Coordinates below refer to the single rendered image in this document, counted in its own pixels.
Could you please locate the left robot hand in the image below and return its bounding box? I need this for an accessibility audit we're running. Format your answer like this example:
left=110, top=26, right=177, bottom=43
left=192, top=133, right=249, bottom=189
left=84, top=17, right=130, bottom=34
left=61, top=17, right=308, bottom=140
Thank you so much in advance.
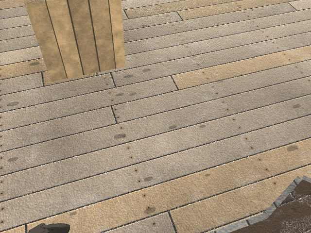
left=28, top=223, right=70, bottom=233

